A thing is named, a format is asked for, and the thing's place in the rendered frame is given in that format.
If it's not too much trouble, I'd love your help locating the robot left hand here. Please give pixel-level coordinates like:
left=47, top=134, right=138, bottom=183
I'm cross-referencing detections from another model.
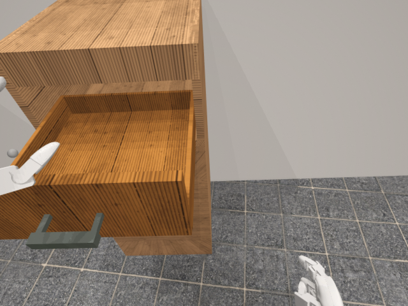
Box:
left=0, top=76, right=60, bottom=195

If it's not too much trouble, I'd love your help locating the handle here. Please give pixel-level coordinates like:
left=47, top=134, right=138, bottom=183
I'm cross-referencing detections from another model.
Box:
left=25, top=213, right=104, bottom=249

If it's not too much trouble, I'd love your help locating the robot right hand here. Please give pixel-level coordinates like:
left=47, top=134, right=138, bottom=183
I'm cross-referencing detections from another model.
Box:
left=295, top=255, right=344, bottom=306

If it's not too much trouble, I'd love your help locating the drawer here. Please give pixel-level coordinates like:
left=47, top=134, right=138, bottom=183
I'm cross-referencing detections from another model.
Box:
left=0, top=90, right=196, bottom=240

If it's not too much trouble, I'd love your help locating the cabinet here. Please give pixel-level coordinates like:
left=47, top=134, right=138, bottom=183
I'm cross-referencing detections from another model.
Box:
left=0, top=0, right=212, bottom=256

